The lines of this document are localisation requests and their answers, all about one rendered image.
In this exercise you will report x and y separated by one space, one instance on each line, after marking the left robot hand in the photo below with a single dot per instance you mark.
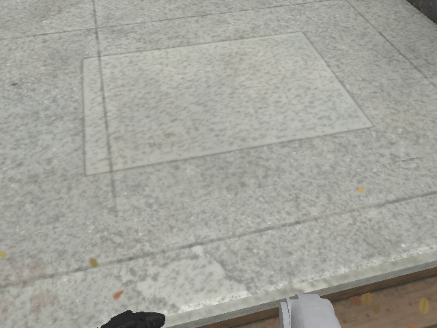
128 319

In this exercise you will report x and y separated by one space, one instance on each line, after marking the robot right thigh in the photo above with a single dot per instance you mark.
307 311

